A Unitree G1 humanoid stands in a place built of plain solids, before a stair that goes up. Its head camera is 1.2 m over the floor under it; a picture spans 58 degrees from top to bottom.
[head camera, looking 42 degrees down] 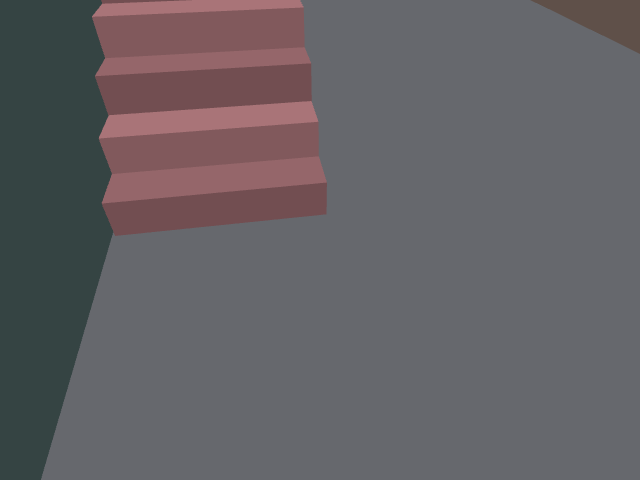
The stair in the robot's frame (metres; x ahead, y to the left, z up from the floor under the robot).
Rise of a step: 0.17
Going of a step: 0.21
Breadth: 0.90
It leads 9 degrees to the left of straight ahead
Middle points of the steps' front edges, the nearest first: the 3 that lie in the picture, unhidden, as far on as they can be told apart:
1.43 0.41 0.17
1.64 0.45 0.34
1.85 0.48 0.51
